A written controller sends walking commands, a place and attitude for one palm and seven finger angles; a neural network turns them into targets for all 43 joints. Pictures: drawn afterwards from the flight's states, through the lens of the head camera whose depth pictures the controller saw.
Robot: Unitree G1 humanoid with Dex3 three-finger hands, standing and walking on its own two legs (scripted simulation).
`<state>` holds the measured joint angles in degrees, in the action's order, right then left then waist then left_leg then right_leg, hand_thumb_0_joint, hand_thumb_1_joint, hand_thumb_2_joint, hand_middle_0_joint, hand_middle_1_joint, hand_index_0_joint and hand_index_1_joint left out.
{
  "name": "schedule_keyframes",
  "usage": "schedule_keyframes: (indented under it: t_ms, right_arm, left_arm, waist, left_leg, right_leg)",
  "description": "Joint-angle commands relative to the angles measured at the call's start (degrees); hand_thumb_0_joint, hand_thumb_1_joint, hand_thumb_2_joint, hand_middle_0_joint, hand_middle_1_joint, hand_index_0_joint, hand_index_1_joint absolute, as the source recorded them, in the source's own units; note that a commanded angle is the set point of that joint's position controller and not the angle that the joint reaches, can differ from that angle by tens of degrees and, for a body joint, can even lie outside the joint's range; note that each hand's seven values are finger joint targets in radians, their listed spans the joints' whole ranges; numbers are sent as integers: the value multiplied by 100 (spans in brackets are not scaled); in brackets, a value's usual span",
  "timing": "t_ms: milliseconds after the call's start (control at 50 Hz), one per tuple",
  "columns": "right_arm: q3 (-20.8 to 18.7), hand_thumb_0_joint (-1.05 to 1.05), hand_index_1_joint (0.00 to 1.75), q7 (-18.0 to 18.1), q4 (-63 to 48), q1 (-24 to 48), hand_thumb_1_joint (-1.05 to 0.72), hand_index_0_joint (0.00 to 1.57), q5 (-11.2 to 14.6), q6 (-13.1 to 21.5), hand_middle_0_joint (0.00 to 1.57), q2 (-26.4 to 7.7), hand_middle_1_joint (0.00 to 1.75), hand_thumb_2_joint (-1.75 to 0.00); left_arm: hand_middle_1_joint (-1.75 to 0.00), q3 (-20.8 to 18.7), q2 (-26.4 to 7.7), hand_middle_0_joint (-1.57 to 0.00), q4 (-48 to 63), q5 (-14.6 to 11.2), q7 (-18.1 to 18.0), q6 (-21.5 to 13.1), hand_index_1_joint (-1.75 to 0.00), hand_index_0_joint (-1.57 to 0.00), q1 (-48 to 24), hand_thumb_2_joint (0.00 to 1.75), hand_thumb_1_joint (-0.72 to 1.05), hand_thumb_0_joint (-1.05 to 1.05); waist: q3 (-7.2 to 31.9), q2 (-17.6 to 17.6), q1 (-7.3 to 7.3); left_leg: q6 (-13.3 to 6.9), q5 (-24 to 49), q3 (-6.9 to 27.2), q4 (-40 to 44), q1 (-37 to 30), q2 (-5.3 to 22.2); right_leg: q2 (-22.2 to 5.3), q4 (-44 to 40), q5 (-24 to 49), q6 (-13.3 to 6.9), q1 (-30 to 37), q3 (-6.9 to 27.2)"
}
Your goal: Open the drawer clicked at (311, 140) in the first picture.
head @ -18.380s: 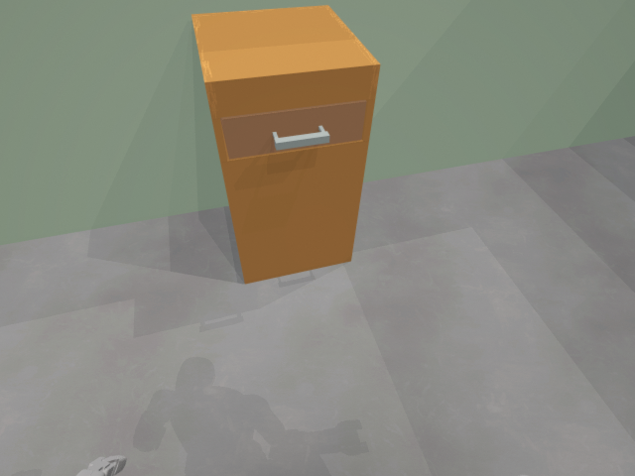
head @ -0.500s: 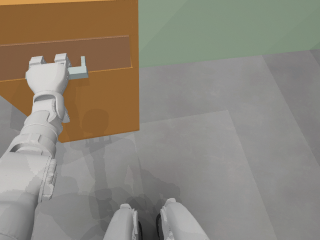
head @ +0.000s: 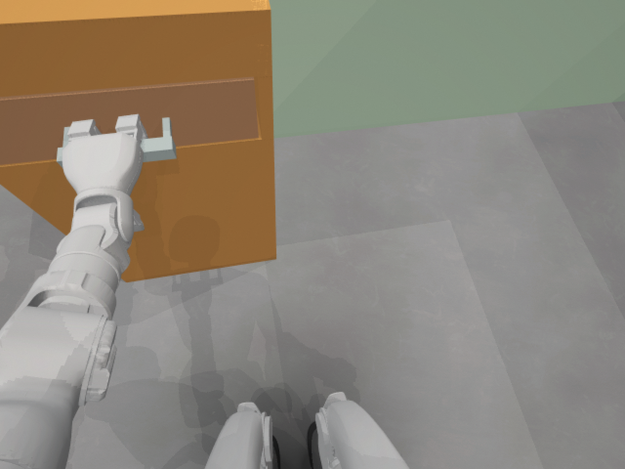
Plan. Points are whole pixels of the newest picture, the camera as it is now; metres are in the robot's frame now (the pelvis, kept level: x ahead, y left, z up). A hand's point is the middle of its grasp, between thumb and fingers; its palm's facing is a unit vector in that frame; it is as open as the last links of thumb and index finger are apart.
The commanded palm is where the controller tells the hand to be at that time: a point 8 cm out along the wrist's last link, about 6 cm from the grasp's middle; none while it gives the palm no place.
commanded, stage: close the thumb around the handle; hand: left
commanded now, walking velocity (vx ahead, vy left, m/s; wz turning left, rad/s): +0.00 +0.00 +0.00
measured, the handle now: (119, 141) +0.56 +0.23 -0.01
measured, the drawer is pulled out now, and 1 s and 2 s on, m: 0.00 0.03 0.16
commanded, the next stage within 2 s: pull the drawer open in 0.46 s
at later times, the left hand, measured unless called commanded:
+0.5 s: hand (124, 182) +0.50 +0.22 -0.03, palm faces -0.07 -0.01 -1.00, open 5.7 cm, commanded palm +0.50 +0.21 +0.02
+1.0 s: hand (123, 203) +0.47 +0.22 -0.03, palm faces -0.05 -0.04 -1.00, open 5.8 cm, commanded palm +0.44 +0.21 +0.02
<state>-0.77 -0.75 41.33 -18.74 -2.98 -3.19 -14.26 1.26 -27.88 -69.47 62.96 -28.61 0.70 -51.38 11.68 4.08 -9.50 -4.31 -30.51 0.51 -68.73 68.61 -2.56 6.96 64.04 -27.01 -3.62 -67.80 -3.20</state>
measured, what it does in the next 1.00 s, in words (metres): stands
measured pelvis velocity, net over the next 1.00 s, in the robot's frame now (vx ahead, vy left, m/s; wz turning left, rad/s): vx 0.01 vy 0.00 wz -0.01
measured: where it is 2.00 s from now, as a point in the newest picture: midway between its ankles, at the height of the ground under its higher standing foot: outside the picture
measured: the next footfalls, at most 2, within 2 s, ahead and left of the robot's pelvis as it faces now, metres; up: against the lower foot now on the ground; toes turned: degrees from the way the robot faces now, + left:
none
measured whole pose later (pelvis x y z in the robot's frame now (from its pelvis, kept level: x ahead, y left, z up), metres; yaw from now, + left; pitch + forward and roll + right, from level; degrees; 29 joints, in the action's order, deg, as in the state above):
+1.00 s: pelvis +0.01 +0.00 +0.01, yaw -1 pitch +29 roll -3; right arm -1.7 -0.8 40.9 -18.3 -2.2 -4.2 -14.0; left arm 1.2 -23.8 -60.7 62.1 -30.3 0.0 -40.2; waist 12.2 3.6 -6.3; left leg -4.6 -30.8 -1.3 -65.0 62.9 -2.4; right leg 7.3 61.6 -27.3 -3.4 -63.1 -0.9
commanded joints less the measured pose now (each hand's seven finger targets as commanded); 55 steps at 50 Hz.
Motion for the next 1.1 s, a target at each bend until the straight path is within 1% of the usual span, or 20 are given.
schedule_keyframes:
  t_ms: [0,60,120,180,220,240,260,340,420,440,540,580,640,700,740,780,840,880,900,1080]
  right_arm:
    - [-333,0,30,57,-144,-1099,-90,20,18,48,20,-1028,30,-90]
    - [-326,0,30,61,-125,-1077,-90,20,24,70,20,-1026,30,-90]
    - [-340,0,30,66,-167,-1086,-90,20,13,84,20,-1035,30,-90]
    - [-306,0,30,74,-160,-1085,-90,20,22,71,20,-1033,30,-90]
    - [-325,0,30,73,-154,-1101,-90,20,25,92,20,-1020,30,-90]
    - [-322,0,30,66,-151,-1103,-90,20,27,94,20,-1025,30,-90]
    - [-322,0,30,70,-137,-1100,-90,20,29,84,20,-1041,30,-90]
    - [-302,0,30,86,-161,-1107,-90,20,34,94,20,-1035,30,-90]
    - [-300,0,30,96,-176,-1129,-90,20,40,106,20,-1028,30,-90]
    - [-297,0,30,91,-164,-1123,-90,20,45,103,20,-1028,30,-90]
    - [-262,0,30,116,-170,-1084,-90,20,52,104,20,-1053,30,-90]
    - [-271,0,30,96,-208,-1079,-90,20,61,122,20,-1035,30,-90]
    - [-264,0,30,103,-270,-1041,-90,20,72,82,20,-1030,30,-90]
    - [-317,0,30,70,-315,-997,-90,20,79,85,20,-988,30,-90]
    - [-322,0,30,68,-330,-955,-90,20,91,55,20,-990,30,-90]
    - [-324,0,30,73,-345,-914,-90,20,111,52,20,-972,30,-90]
    - [-372,0,30,69,-340,-882,-90,20,104,36,20,-964,30,-90]
    - [-405,0,30,44,-350,-838,-90,20,101,20,20,-934,30,-90]
    - [-405,0,30,36,-316,-820,-90,20,96,8,20,-942,30,-90]
    - [-498,0,30,5,-368,-598,-90,20,75,-119,20,-834,30,-90]
  left_arm:
    - [-128,-208,-1145,-35,966,13,-219,-14,-128,-35,-2239,61,23,0]
    - [-130,-58,-1016,-36,783,45,-232,26,-130,-36,-2275,68,40,0]
    - [-131,-167,-1137,-38,933,27,-236,-6,-131,-38,-2326,76,56,0]
    - [-133,-248,-1283,-39,814,21,-209,31,-133,-39,-2218,83,73,0]
    - [-134,-72,-1063,-40,842,34,-198,29,-134,-40,-2372,88,84,0]
    - [-135,-82,-1057,-40,816,29,-190,39,-135,-40,-2318,90,90,0]
    - [-135,-127,-1131,-40,758,29,-190,60,-135,-40,-2307,90,90,0]
    - [-135,-204,-1264,-40,833,-21,-137,27,-135,-40,-2346,90,90,0]
    - [-135,-157,-1242,-40,892,-21,-99,0,-135,-40,-2367,90,90,0]
    - [-135,-176,-1247,-40,843,-23,-92,4,-135,-40,-2287,90,90,0]
    - [-135,-271,-1473,-40,680,-26,-63,23,-135,-40,-2256,90,90,0]
    - [-135,-241,-1360,-40,735,-44,-38,7,-135,-40,-2014,90,90,0]
    - [-135,-402,-1480,-40,847,-82,-6,-18,-135,-40,-1581,90,90,0]
    - [-135,-296,-1135,-40,1126,-95,-10,-93,-135,-40,-1282,90,90,0]
    - [-135,-365,-1120,-40,1112,-113,-34,-97,-135,-40,-845,90,90,0]
    - [-135,-281,-982,-40,1168,-138,-50,-83,-135,-40,-709,90,90,0]
    - [-135,-323,-914,-40,1449,-113,-162,-126,-135,-40,-564,90,90,0]
    - [-135,-210,-608,-40,1427,-135,-226,-94,-135,-40,-236,90,90,0]
    - [-135,-316,-715,-40,1536,-152,-264,-118,-135,-40,-279,90,90,0]
    - [-135,-8,-39,-40,1835,-24,-573,5,-135,-40,179,90,90,0]
  waist:
    - [2896,413,-167]
    - [2651,415,-245]
    - [2996,516,-189]
    - [2930,410,-134]
    - [2878,440,-240]
    - [2884,512,-202]
    - [2846,376,-230]
    - [2969,451,-177]
    - [2992,358,-217]
    - [2956,441,-169]
    - [2724,261,-205]
    - [2842,352,-95]
    - [2973,224,52]
    - [3119,480,148]
    - [3004,266,241]
    - [2790,51,228]
    - [2986,110,304]
    - [2798,78,340]
    - [2807,98,366]
    - [2601,-33,401]
  left_leg:
    - [216,2794,460,606,-2362,246]
    - [187,2521,412,595,-2175,226]
    - [196,2672,424,575,-2327,222]
    - [172,2563,366,580,-2109,198]
    - [175,2582,402,574,-2181,212]
    - [183,2578,404,572,-2206,212]
    - [169,2522,389,559,-2147,213]
    - [146,2504,350,553,-2048,194]
    - [125,2482,328,542,-1938,183]
    - [133,2483,316,549,-1951,180]
    - [96,2170,258,528,-1592,164]
    - [99,2154,235,560,-1632,147]
    - [103,2333,205,584,-1673,148]
    - [161,2655,263,676,-2145,185]
    - [156,2672,246,701,-2152,197]
    - [136,2515,225,773,-1997,189]
    - [161,2767,248,815,-2286,206]
    - [180,2864,231,879,-2435,210]
    - [198,2962,259,908,-2505,224]
    - [265,3485,293,1004,-2992,254]
  right_leg:
    - [-230,-629,2097,141,1412,258]
    - [-229,-684,1909,151,1284,276]
    - [-237,-627,2034,150,1389,294]
    - [-239,-629,2074,155,1567,313]
    - [-244,-641,2048,160,1429,293]
    - [-241,-632,1997,150,1385,275]
    - [-234,-652,1983,159,1402,291]
    - [-246,-623,2078,162,1588,325]
    - [-256,-630,2203,178,1710,360]
    - [-251,-626,2176,164,1690,353]
    - [-257,-671,2028,186,1749,408]
    - [-257,-663,2029,170,1835,408]
    - [-261,-640,2291,184,2092,441]
    - [-260,-629,2399,153,1997,378]
    - [-244,-676,2401,162,2059,376]
    - [-247,-741,2392,178,2173,396]
    - [-256,-732,2551,165,2199,398]
    - [-251,-805,2531,156,2152,361]
    - [-257,-783,2571,145,2159,355]
    - [-258,-902,2753,135,2093,329]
